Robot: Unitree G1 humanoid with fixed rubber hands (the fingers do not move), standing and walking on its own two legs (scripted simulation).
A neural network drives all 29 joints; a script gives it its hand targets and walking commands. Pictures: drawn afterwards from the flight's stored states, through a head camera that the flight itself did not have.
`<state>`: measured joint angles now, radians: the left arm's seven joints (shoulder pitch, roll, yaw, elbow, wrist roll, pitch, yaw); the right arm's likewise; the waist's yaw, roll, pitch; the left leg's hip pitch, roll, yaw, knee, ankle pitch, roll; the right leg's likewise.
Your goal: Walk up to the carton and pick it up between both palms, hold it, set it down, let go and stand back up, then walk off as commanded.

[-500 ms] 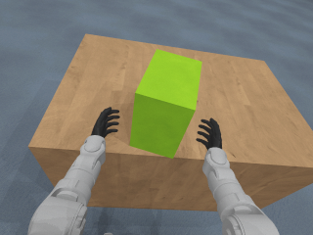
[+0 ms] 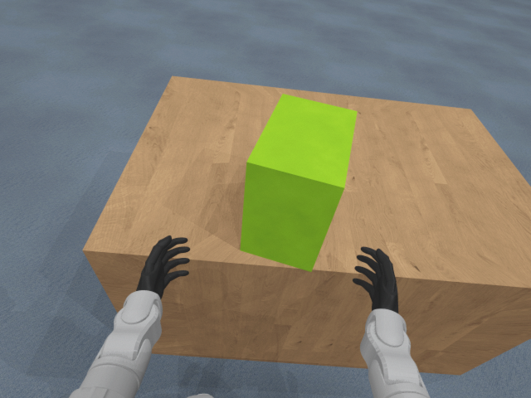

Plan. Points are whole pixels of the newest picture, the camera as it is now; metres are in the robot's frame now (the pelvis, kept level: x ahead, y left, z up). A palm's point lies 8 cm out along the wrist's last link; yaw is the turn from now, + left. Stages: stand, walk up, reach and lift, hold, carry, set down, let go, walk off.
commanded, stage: set down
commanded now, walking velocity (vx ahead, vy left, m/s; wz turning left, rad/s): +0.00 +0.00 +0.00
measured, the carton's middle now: (297, 182) +0.53 -0.07 +0.01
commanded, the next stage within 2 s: none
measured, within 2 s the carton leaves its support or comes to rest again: neither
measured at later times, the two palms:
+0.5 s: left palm (151, 313) +0.25 +0.18 -0.01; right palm (393, 345) +0.20 -0.19 +0.00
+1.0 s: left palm (142, 352) +0.20 +0.19 -0.05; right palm out of the picture +0.11 -0.19 -0.03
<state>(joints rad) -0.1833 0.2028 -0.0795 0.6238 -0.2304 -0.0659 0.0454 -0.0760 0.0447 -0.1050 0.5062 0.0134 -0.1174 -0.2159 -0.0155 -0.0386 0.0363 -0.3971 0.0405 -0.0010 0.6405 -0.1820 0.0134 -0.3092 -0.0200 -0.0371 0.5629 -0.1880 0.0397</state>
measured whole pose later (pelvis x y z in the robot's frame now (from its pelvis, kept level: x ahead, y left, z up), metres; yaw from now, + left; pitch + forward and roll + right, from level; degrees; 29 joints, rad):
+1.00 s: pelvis -0.05 +0.02 +0.00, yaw -9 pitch -11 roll +0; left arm -0.02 0.23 -0.04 0.61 -0.14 0.16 0.03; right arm 0.10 -0.03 0.03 0.56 0.04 -0.06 -0.14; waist -0.02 -0.09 0.10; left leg -0.21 -0.05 0.00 0.58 -0.17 0.04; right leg -0.14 0.01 0.04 0.65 -0.31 0.00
